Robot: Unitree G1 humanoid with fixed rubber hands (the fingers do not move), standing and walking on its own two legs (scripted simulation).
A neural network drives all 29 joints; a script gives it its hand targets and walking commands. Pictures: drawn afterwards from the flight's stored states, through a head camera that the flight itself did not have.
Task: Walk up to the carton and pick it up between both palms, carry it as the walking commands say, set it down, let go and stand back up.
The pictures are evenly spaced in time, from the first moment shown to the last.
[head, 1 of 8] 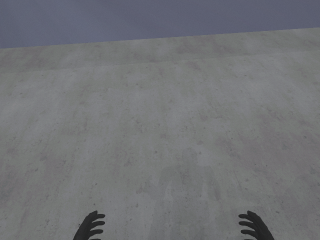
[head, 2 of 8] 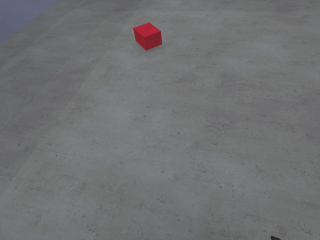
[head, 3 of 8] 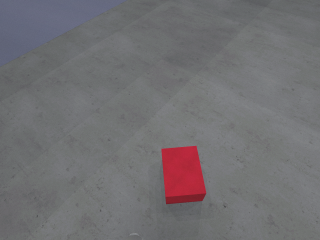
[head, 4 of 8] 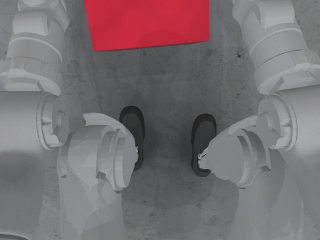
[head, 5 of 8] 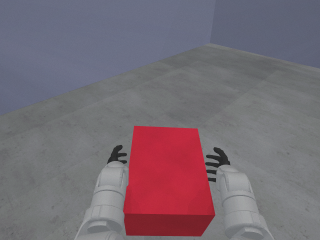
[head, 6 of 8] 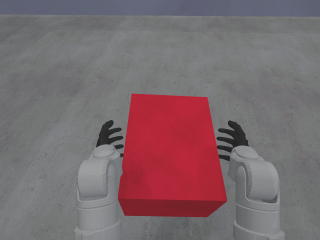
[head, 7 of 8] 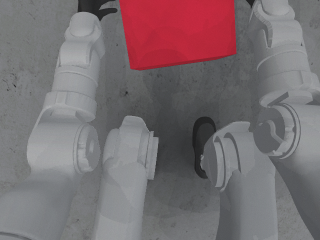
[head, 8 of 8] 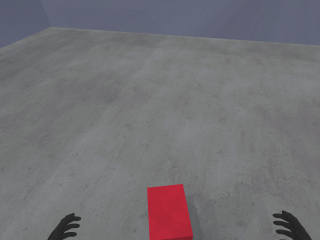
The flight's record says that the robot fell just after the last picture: no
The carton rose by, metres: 0.72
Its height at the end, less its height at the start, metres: +0.00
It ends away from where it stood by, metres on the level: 0.55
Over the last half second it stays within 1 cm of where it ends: yes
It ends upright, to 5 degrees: yes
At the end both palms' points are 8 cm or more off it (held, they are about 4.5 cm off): yes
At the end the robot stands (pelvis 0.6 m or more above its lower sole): yes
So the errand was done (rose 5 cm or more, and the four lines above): yes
